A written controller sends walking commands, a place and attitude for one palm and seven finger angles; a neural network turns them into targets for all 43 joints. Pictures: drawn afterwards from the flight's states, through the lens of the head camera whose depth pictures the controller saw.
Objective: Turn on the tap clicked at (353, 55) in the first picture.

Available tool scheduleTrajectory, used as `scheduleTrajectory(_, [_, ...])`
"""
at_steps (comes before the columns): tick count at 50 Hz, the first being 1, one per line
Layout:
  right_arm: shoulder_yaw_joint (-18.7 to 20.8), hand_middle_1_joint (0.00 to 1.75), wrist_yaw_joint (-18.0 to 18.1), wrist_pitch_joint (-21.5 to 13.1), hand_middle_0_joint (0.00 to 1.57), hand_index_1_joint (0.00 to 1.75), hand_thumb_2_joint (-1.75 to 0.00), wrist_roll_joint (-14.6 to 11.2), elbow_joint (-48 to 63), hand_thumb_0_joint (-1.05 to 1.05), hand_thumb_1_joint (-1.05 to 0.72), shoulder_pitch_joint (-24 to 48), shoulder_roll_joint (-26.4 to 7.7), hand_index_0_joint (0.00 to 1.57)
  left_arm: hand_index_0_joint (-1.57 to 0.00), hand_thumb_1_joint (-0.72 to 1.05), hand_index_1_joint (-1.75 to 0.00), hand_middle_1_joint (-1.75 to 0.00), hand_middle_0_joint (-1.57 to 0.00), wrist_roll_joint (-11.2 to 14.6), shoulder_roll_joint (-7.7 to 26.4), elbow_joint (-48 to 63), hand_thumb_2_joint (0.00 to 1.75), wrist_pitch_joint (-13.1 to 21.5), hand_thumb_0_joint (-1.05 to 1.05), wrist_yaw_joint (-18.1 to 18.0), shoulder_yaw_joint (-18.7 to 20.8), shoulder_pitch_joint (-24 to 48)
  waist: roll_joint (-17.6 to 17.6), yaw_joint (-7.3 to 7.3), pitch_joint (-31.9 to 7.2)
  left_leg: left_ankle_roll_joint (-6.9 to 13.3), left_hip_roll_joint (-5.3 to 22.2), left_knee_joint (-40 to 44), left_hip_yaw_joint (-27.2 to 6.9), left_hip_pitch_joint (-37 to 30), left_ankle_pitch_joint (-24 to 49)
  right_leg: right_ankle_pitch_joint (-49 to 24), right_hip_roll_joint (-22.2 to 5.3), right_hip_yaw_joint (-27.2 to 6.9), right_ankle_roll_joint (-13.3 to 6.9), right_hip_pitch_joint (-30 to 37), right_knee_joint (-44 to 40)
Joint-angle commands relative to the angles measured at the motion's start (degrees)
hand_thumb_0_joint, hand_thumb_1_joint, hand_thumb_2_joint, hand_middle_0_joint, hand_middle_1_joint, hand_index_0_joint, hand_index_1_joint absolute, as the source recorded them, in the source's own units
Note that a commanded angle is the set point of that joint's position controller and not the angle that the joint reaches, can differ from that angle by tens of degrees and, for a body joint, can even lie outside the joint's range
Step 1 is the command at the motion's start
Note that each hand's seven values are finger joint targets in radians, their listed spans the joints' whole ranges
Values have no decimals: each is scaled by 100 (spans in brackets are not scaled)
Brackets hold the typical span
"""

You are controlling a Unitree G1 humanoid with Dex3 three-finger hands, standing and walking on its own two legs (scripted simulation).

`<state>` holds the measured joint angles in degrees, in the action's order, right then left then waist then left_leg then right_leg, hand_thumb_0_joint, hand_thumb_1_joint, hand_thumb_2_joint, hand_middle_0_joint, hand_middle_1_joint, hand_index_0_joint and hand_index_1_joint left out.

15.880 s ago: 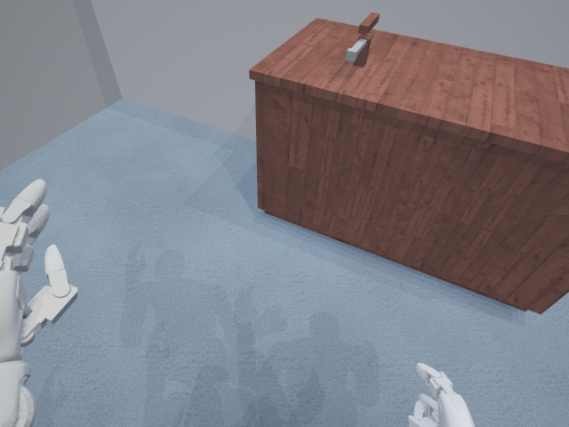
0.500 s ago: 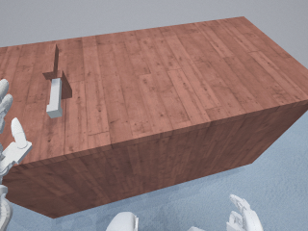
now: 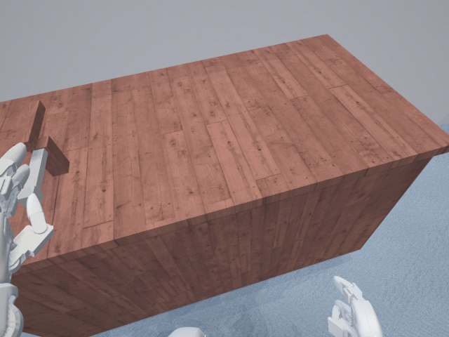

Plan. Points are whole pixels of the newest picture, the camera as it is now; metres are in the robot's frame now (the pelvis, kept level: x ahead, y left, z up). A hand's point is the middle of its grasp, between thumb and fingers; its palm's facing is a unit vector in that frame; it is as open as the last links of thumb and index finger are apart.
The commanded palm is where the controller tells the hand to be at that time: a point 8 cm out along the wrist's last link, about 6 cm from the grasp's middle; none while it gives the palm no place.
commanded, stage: come to a stop and stand still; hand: left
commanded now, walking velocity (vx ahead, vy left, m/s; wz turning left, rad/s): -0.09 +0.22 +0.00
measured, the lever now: (30, 196) +0.33 +0.39 +0.07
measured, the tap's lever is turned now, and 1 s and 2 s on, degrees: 0 0 0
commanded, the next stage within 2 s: look again from close up in 1.40 s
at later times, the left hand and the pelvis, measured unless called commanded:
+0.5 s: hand out of the picture +0.15 +0.27 +0.18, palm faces +0.52 -0.81 -0.28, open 7.5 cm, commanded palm +0.10 +0.30 +0.18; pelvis -0.05 +0.02 +0.00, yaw +2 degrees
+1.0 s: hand (15, 259) +0.18 +0.26 +0.17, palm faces +0.44 -0.82 -0.36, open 7.5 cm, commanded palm +0.13 +0.30 +0.18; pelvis -0.02 +0.01 +0.01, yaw +2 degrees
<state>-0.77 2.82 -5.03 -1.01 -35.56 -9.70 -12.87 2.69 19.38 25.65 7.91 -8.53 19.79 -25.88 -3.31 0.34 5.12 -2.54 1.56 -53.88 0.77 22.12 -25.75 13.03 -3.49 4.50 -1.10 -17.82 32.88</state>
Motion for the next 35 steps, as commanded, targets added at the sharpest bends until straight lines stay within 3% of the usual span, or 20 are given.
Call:
scheduleTrajectory(1, [100,30,118,-210,20,30,-90,13,999,0,-90,569,-346,20,-20,90,-30,-30,-20,-36,1586,1645,90,489,0,-253,1122,161,1330,97,-1351,43,67,222,-97,191,23,-3187,-1560,-1292,-548,1249,-871])
scheduleTrajectory(2, [110,30,126,-181,20,30,-90,16,1064,0,-90,509,-298,20,-20,90,-30,-30,-20,-29,1409,1771,90,499,0,-266,1027,43,1338,93,-1363,75,44,448,-28,48,138,-2716,-1568,-1233,-561,1152,-974])
scheduleTrajectory(5, [189,30,113,-158,20,30,-90,56,1095,0,-90,423,-349,20,-20,90,-30,-30,-20,-18,1445,1984,90,455,0,-338,1133,-122,1407,157,-1323,127,-60,1096,160,-178,221,-1607,-1558,-1477,-613,963,-1277])
scheduleTrajectory(6, [248,30,118,-146,20,30,-90,45,1041,0,-90,403,-415,20,-20,90,-30,-30,-20,13,1492,1998,90,425,0,-365,1171,-204,1290,129,-1334,151,-53,1442,154,-411,275,-1411,-1621,-1539,-588,908,-1274])
scheduleTrajectory(8, [252,30,83,-126,20,30,-90,54,1049,0,-90,235,-386,20,-20,90,-30,-30,-20,13,1343,1957,90,407,0,-371,1089,-268,1212,45,-1354,177,-125,2152,256,-832,781,-641,-1480,-1342,-440,671,-1277])
scheduleTrajectory(10, [324,30,80,-114,20,30,-90,27,1025,0,-90,141,-481,20,-20,90,-30,-30,-20,24,1266,1938,90,394,0,-351,994,-173,726,-12,-1296,230,-35,2894,180,-1160,1090,-2,-1063,-1076,-204,462,-1011])
scheduleTrajectory(12, [366,30,120,-167,20,30,-90,-24,1107,0,-90,207,-654,20,-20,90,-30,-30,-20,19,1138,1883,90,453,0,-322,888,-154,-418,51,-1130,560,759,3351,-629,-900,1450,237,-249,-490,121,366,-288])
scheduleTrajectory(13, [356,30,100,-213,20,30,-90,-74,1142,0,-90,225,-673,20,-20,90,-30,-30,-20,-1,1138,1837,90,467,0,-300,833,-75,-525,95,-1093,613,949,3384,-686,-692,1726,181,-16,-263,189,436,-23])
scheduleTrajectory(14, [263,30,103,-249,20,30,-90,-44,1044,0,-90,232,-582,20,-20,90,-30,-30,-20,-9,1154,1624,90,474,0,-258,863,36,-1016,42,-921,592,972,3757,-763,-147,1194,512,71,-137,227,576,287])
scheduleTrajectory(15, [220,30,108,-283,20,30,-90,-33,1010,0,-90,297,-546,20,-20,90,-30,-30,-20,-47,1034,1532,90,484,0,-228,715,277,-1115,35,-658,589,994,3981,-768,347,417,561,117,-121,224,766,483])
scheduleTrajectory(17, [232,30,122,-391,20,30,-90,-38,950,0,-90,308,-552,20,-20,90,-30,-30,-20,-107,886,1527,90,533,0,-199,433,791,-841,8,-385,576,919,3991,-757,437,-213,284,207,-173,228,761,313])
scheduleTrajectory(20, [211,30,79,-458,20,30,-90,-4,898,0,-90,245,-567,20,-20,90,-30,-30,-20,-148,757,1360,90,489,0,-180,181,1037,-501,3,-397,523,772,3826,-717,304,-760,220,317,-240,188,828,-304])
scheduleTrajectory(21, [188,30,86,-471,20,30,-90,26,886,0,-90,295,-559,20,-20,90,-30,-30,-20,-155,898,1491,90,494,0,-190,260,1171,-600,-16,-363,506,738,3859,-696,193,-800,238,314,-283,165,779,-459])
scheduleTrajectory(25, [154,30,50,-437,20,30,-90,63,856,0,-90,324,-519,20,-20,90,-30,-30,-20,-161,882,1313,90,426,0,-174,294,1111,-167,76,-387,445,567,3804,-563,362,-1381,765,336,-519,104,842,-750])
scheduleTrajectory(26, [154,30,64,-433,20,30,-90,89,839,0,-90,344,-516,20,-20,90,-30,-30,-20,-132,1057,1354,90,406,0,-188,449,1051,-200,74,-355,413,516,3794,-509,265,-1327,857,348,-579,97,739,-899])
scheduleTrajectory(31, [107,30,51,-414,20,30,-90,155,777,0,-90,313,-403,20,-20,90,-30,-30,-20,-59,1061,1018,90,349,0,-156,561,817,309,62,-350,275,87,3118,-65,-182,-213,1131,78,-1173,-27,385,-1721])
scheduleTrajectory(35, [109,30,27,-386,20,30,-90,124,772,0,-90,238,-396,20,-20,90,-30,-30,-20,1,969,955,90,298,0,-127,499,650,693,61,-808,243,-33,2883,-6,-567,448,1162,-96,-1284,-17,536,-1979])
